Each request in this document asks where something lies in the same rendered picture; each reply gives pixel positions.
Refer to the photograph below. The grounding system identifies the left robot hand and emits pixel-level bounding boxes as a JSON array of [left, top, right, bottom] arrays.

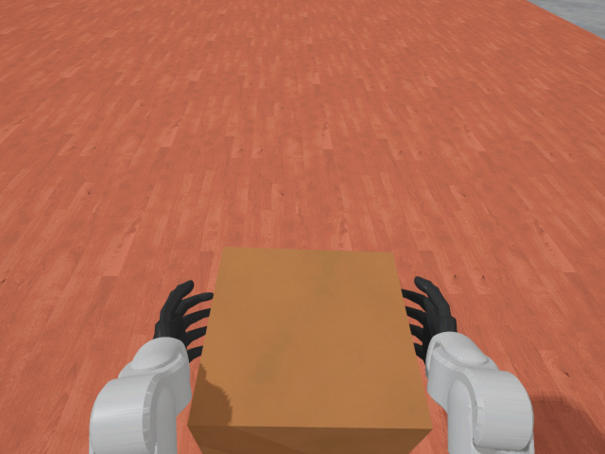
[[153, 280, 214, 363]]

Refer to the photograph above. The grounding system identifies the carton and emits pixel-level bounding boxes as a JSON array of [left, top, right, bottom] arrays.
[[187, 247, 433, 454]]

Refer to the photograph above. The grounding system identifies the right robot hand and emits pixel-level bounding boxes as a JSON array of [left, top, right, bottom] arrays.
[[401, 276, 458, 364]]

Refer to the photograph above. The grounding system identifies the left robot forearm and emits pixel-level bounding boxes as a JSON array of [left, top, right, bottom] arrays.
[[89, 337, 192, 454]]

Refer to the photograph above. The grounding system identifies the right robot forearm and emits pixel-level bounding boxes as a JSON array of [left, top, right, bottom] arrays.
[[425, 332, 535, 454]]

